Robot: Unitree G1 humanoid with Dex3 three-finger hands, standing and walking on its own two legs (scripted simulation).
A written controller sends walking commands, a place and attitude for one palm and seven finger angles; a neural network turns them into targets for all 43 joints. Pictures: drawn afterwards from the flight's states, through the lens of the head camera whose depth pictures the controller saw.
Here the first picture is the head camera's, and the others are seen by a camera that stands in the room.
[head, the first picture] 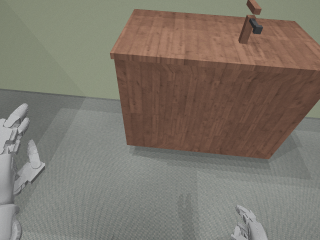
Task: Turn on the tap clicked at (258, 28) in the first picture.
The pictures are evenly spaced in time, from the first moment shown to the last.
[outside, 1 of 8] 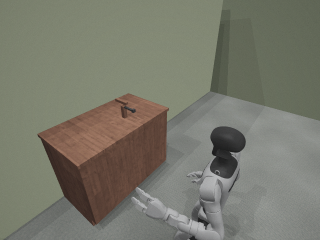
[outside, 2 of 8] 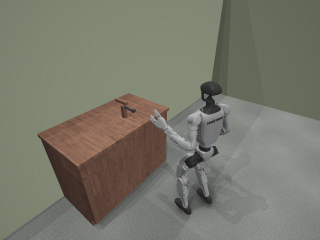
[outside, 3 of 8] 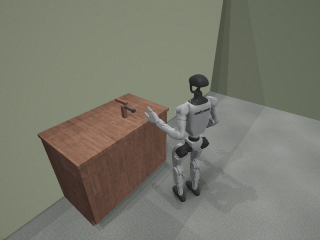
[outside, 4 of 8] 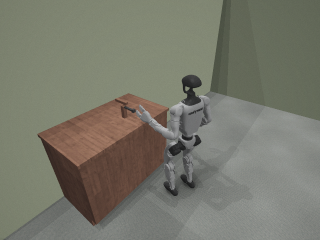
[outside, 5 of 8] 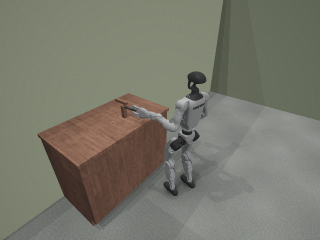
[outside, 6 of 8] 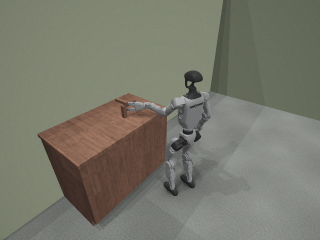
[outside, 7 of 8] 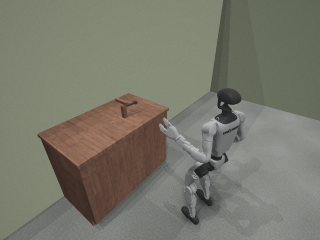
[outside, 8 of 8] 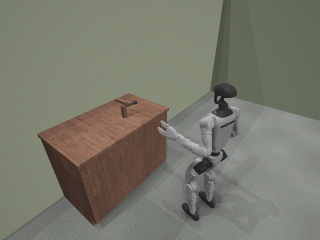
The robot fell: no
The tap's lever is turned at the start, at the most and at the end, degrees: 0 77 77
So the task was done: yes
